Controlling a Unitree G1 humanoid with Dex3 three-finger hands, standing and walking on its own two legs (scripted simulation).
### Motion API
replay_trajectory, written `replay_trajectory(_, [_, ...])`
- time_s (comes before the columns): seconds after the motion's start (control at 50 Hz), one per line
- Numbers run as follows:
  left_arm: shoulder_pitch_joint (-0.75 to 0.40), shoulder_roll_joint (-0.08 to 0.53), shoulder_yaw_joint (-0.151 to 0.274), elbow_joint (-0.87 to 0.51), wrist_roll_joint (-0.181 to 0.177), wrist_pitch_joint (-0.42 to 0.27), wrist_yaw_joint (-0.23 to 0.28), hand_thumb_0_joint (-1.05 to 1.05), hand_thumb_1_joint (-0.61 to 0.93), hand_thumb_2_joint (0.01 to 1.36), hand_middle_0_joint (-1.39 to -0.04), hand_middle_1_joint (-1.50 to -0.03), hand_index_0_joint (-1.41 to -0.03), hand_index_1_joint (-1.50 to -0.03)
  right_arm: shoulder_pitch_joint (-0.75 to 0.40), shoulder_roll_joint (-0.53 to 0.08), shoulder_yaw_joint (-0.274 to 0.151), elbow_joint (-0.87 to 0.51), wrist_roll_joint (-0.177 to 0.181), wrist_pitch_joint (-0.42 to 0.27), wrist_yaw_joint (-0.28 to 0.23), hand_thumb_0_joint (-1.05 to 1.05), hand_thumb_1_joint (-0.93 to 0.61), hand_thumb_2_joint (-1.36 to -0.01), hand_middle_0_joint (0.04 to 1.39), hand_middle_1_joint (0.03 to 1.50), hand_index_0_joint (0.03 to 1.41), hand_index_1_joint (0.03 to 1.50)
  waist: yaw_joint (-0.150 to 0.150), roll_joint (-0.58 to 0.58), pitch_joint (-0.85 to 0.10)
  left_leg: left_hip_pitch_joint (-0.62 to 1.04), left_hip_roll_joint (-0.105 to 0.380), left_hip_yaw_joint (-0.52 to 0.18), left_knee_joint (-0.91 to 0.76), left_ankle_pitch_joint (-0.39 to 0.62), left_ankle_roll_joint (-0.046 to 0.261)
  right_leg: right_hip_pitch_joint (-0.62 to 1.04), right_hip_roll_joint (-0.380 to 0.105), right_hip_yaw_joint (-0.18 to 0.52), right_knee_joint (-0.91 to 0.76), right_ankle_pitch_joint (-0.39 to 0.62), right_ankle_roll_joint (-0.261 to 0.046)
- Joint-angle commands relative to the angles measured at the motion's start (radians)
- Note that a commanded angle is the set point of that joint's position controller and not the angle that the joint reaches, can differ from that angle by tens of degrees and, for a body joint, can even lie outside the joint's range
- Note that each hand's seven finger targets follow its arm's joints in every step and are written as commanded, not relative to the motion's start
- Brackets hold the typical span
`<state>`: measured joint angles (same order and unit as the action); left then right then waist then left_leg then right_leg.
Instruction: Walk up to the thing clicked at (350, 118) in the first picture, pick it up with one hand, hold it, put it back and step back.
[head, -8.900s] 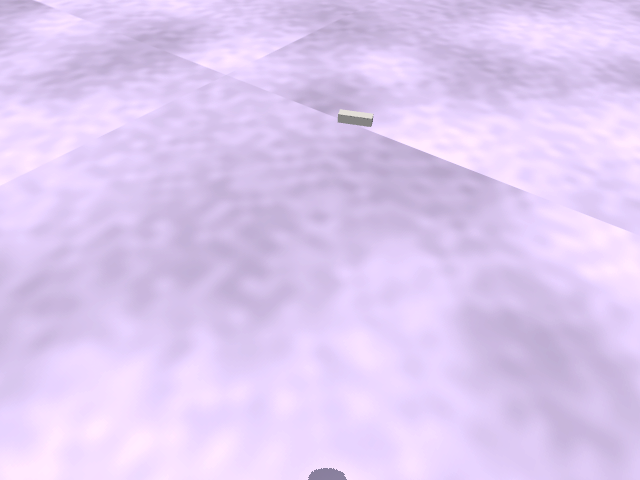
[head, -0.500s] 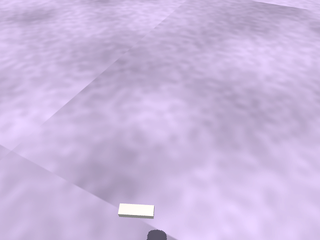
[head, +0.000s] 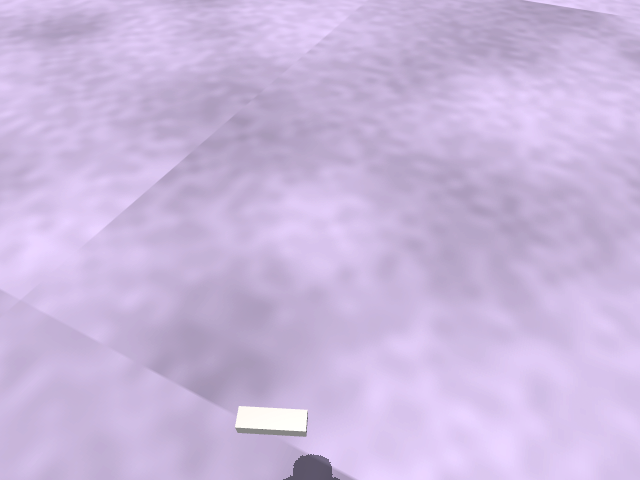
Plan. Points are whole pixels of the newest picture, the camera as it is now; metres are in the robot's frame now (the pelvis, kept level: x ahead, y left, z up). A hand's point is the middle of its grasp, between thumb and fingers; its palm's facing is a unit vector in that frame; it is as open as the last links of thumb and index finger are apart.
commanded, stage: stand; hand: left
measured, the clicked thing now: (272, 421) +0.41 +0.15 -0.76
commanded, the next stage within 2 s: walk up in 0.08 s
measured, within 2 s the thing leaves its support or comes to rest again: neither
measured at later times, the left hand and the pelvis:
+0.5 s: hand out of the picture +0.06 +0.16 -0.18, palm faces -0.10 -0.92 -0.37, open 7.4 cm; pelvis -0.02 -0.11 -0.03, yaw -4 degrees
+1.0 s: hand out of the picture +0.08 +0.17 -0.16, palm faces +0.01 -0.91 -0.42, open 7.4 cm; pelvis -0.02 -0.11 -0.02, yaw +1 degrees
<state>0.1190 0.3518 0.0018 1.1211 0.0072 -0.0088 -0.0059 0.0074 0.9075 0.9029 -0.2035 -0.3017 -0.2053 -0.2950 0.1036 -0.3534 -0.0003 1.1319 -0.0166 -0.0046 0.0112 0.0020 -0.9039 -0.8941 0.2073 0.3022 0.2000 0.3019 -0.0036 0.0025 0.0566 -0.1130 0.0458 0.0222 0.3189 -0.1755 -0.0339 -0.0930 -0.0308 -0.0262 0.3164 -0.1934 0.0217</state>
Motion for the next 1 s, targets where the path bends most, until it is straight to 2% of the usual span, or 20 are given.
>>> replay_trajectory(0.0, [-0.032, 0.222, 0.038, -0.060, 0.001, -0.020, 0.014, 0.000, 0.900, 0.900, -0.200, -0.300, -0.200, -0.300, -0.032, -0.215, -0.039, -0.053, 0.006, -0.023, -0.017, 0.000, -0.900, -0.900, 0.200, 0.300, 0.200, 0.300, 0.003, 0.005, -0.105, 0.043, 0.102, -0.073, -0.033, 0.209, 0.040, 0.013, -0.114, 0.078, -0.038, 0.202, -0.036])
replay_trajectory(0.04, [-0.035, 0.223, 0.038, -0.061, 0.002, -0.020, 0.014, 0.000, 0.900, 0.900, -0.200, -0.300, -0.200, -0.300, -0.037, -0.213, -0.039, -0.054, 0.006, -0.024, -0.018, 0.000, -0.900, -0.900, 0.200, 0.300, 0.200, 0.300, 0.003, -0.004, -0.107, 0.051, 0.105, -0.073, -0.032, 0.225, 0.040, 0.012, -0.114, 0.076, -0.033, 0.214, -0.036])
replay_trajectory(0.06, [-0.071, 0.329, 0.131, -0.157, 0.064, 0.038, -0.022, 0.000, 0.900, 0.900, -0.200, -0.300, -0.200, -0.300, 0.155, -0.364, -0.113, -0.049, 0.009, -0.030, -0.069, 0.000, -0.900, -0.900, 0.200, 0.300, 0.200, 0.300, -0.048, -0.133, -0.038, 0.113, 0.172, -0.156, 0.022, 0.334, 0.113, -0.190, -0.028, 0.019, 0.179, 0.176, -0.039])
replay_trajectory(0.08, [-0.075, 0.288, 0.130, -0.191, 0.063, 0.065, -0.034, 0.000, 0.900, 0.900, -0.200, -0.300, -0.200, -0.300, 0.225, -0.423, -0.141, -0.051, 0.013, -0.029, -0.092, 0.000, -0.900, -0.900, 0.200, 0.300, 0.200, 0.300, -0.067, 0.014, -0.026, 0.192, 0.309, -0.272, -0.003, 0.409, 0.203, -0.352, 0.013, 0.000, 0.338, -0.164, -0.022])
replay_trajectory(0.12, [-0.056, 0.257, 0.140, -0.259, 0.062, 0.111, -0.050, 0.000, 0.900, 0.900, -0.200, -0.300, -0.200, -0.300, 0.225, -0.440, -0.181, -0.120, 0.008, -0.044, -0.120, 0.000, -0.900, -0.900, 0.200, 0.300, 0.200, 0.300, -0.045, 0.051, -0.069, 0.109, 0.477, -0.349, 0.003, 0.483, 0.316, -0.403, -0.021, 0.208, 0.738, -0.373, -0.031])
replay_trajectory(0.18, [0.015, 0.240, 0.147, -0.291, 0.045, 0.110, -0.067, 0.000, 0.900, 0.900, -0.200, -0.300, -0.200, -0.300, 0.127, -0.369, -0.170, -0.202, -0.017, -0.057, -0.122, 0.000, -0.900, -0.900, 0.200, 0.300, 0.200, 0.300, 0.023, 0.076, -0.067, 0.004, 0.350, -0.173, 0.047, 0.323, 0.253, -0.408, -0.018, 0.282, 0.842, -0.294, -0.050])
replay_trajectory(0.3, [0.104, 0.235, 0.152, -0.303, 0.033, 0.094, -0.081, 0.000, 0.900, 0.900, -0.200, -0.300, -0.200, -0.300, 0.040, -0.379, -0.163, -0.298, -0.032, -0.044, -0.082, 0.000, -0.900, -0.900, 0.200, 0.300, 0.200, 0.300, 0.050, 0.257, -0.058, -0.209, 0.265, -0.066, 0.163, 0.145, 0.215, -0.143, -0.012, 0.048, 0.427, -0.276, -0.028])
replay_trajectory(0.34, [0.247, 0.257, 0.167, -0.234, 0.034, 0.073, -0.061, 0.000, 0.900, 0.900, -0.200, -0.300, -0.200, -0.300, 0.044, -0.313, -0.138, -0.306, -0.028, -0.023, -0.072, 0.000, -0.900, -0.900, 0.200, 0.300, 0.200, 0.300, 0.107, 0.062, -0.103, -0.302, 0.136, 0.034, 0.474, -0.021, 0.156, 0.027, 0.053, -0.004, 0.214, -0.099, -0.020])
replay_trajectory(0.38, [0.159, 0.437, 0.189, -0.320, 0.059, 0.046, -0.040, 0.000, 0.900, 0.900, -0.200, -0.300, -0.200, -0.300, 0.089, -0.189, -0.091, -0.343, 0.004, -0.004, -0.079, 0.000, -0.900, -0.900, 0.200, 0.300, 0.200, 0.300, 0.088, -0.354, -0.053, -0.513, -0.080, -0.058, 0.841, -0.548, 0.062, -0.128, -0.271, 0.595, -0.072, -0.172, -0.198])
replay_trajectory(0.4, [0.059, 0.440, 0.179, -0.343, 0.052, 0.046, -0.033, 0.000, 0.900, 0.900, -0.200, -0.300, -0.200, -0.300, 0.086, -0.245, -0.111, -0.324, 0.013, -0.004, -0.087, 0.000, -0.900, -0.900, 0.200, 0.300, 0.200, 0.300, 0.053, -0.261, -0.045, -0.428, -0.054, -0.162, 0.911, -0.511, 0.057, -0.218, -0.322, 0.662, -0.092, -0.181, -0.307])
replay_trajectory(0.46, [0.012, 0.308, 0.141, -0.326, 0.029, 0.021, 0.001, 0.000, 0.900, 0.900, -0.200, -0.300, -0.200, -0.300, 0.171, -0.266, -0.098, -0.249, 0.030, -0.012, -0.066, 0.000, -0.900, -0.900, 0.200, 0.300, 0.200, 0.300, 0.003, -0.132, -0.069, -0.412, 0.001, -0.179, 0.779, -0.348, 0.051, -0.095, -0.199, 0.377, 0.105, -0.096, -0.225])
replay_trajectory(0.64, [0.084, 0.335, 0.132, -0.314, 0.004, -0.035, 0.042, 0.000, 0.900, 0.900, -0.200, -0.300, -0.200, -0.300, 0.136, -0.257, -0.113, -0.290, -0.012, 0.010, -0.025, 0.000, -0.900, -0.900, 0.200, 0.300, 0.200, 0.300, 0.019, -0.132, -0.069, -0.295, -0.023, -0.113, 0.509, -0.314, 0.065, -0.058, -0.332, 0.364, 0.212, 0.513, -0.281])
replay_trajectory(0.7, [0.017, 0.301, 0.109, -0.329, -0.004, -0.028, 0.043, 0.000, 0.900, 0.900, -0.200, -0.300, -0.200, -0.300, 0.181, -0.234, -0.124, -0.275, -0.014, 0.001, -0.014, 0.000, -0.900, -0.900, 0.200, 0.300, 0.200, 0.300, -0.032, -0.118, -0.099, -0.100, -0.049, -0.066, 0.253, -0.129, 0.088, -0.168, -0.240, 0.236, 0.297, 0.369, -0.190])
replay_trajectory(0.74, [0.024, 0.208, 0.082, -0.328, -0.017, -0.021, 0.038, 0.000, 0.900, 0.900, -0.200, -0.300, -0.200, -0.300, 0.108, -0.310, -0.141, -0.304, -0.021, -0.013, -0.011, 0.000, -0.900, -0.900, 0.200, 0.300, 0.200, 0.300, -0.001, 0.110, -0.108, -0.029, 0.147, -0.402, 0.122, 0.098, 0.204, -0.315, -0.016, 0.062, 0.465, -0.007, -0.048])
replay_trajectory(0.76, [0.015, 0.236, 0.094, -0.298, -0.012, -0.014, 0.046, 0.000, 0.900, 0.900, -0.200, -0.300, -0.200, -0.300, 0.098, -0.318, -0.134, -0.309, -0.008, -0.014, -0.006, 0.000, -0.900, -0.900, 0.200, 0.300, 0.200, 0.300, -0.010, 0.123, -0.104, -0.090, 0.240, -0.464, 0.122, 0.142, 0.300, -0.257, 0.030, 0.026, 0.516, -0.362, -0.040])
replay_trajectory(0.78, [0.021, 0.236, 0.090, -0.284, -0.007, -0.014, 0.046, 0.000, 0.900, 0.900, -0.200, -0.300, -0.200, -0.300, 0.104, -0.296, -0.131, -0.306, -0.011, -0.017, -0.003, 0.000, -0.900, -0.900, 0.200, 0.300, 0.200, 0.300, -0.008, 0.109, -0.091, -0.107, 0.246, -0.463, 0.111, 0.162, 0.318, -0.246, 0.019, 0.063, 0.551, -0.423, -0.043])
replay_trajectory(0.86, [0.100, 0.196, 0.076, -0.227, -0.012, -0.043, 0.038, 0.000, 0.900, 0.900, -0.200, -0.300, -0.200, -0.300, 0.003, -0.247, -0.099, -0.306, 0.008, -0.010, -0.013, 0.000, -0.900, -0.900, 0.200, 0.300, 0.200, 0.300, 0.057, 0.135, -0.102, -0.097, 0.131, -0.240, 0.239, 0.373, 0.183, -0.099, 0.003, 0.038, 0.197, -0.080, -0.045])
replay_trajectory(0.9, [0.070, 0.273, 0.087, -0.223, 0.006, -0.058, 0.043, 0.000, 0.900, 0.900, -0.200, -0.300, -0.200, -0.300, 0.021, -0.210, -0.085, -0.304, 0.022, -0.001, -0.010, 0.000, -0.900, -0.900, 0.200, 0.300, 0.200, 0.300, 0.029, 0.025, -0.142, -0.174, 0.028, -0.160, 0.309, 0.260, 0.091, 0.009, -0.124, 0.236, 0.156, 0.160, -0.113])
replay_trajectory(0.94, [-0.001, 0.314, 0.085, -0.230, 0.007, -0.052, 0.037, 0.000, 0.900, 0.900, -0.200, -0.300, -0.200, -0.300, 0.040, -0.208, -0.092, -0.280, 0.011, 0.012, -0.011, 0.000, -0.900, -0.900, 0.200, 0.300, 0.200, 0.300, -0.012, -0.058, -0.077, -0.124, -0.019, -0.124, 0.300, -0.074, 0.071, -0.127, -0.224, 0.314, 0.137, 0.081, -0.194])
replay_trajectory(0.98, [-0.043, 0.286, 0.070, -0.235, 0.005, -0.049, 0.033, 0.000, 0.900, 0.900, -0.200, -0.300, -0.200, -0.300, 0.029, -0.220, -0.094, -0.264, 0.006, 0.008, -0.002, 0.000, -0.900, -0.900, 0.200, 0.300, 0.200, 0.300, -0.022, -0.070, -0.063, -0.056, 0.001, -0.150, 0.214, -0.032, 0.090, -0.189, -0.172, 0.240, 0.126, 0.032, -0.142])
